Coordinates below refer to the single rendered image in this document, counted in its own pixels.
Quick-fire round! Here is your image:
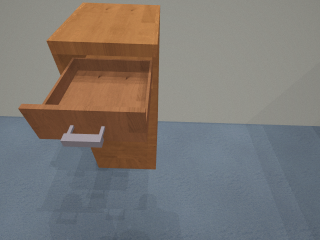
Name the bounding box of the cabinet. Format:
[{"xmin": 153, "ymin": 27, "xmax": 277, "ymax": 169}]
[{"xmin": 46, "ymin": 2, "xmax": 160, "ymax": 170}]

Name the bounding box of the drawer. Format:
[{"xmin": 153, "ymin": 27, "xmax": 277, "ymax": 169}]
[{"xmin": 18, "ymin": 57, "xmax": 153, "ymax": 142}]

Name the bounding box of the handle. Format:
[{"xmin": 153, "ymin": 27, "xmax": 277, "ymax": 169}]
[{"xmin": 60, "ymin": 125, "xmax": 105, "ymax": 148}]

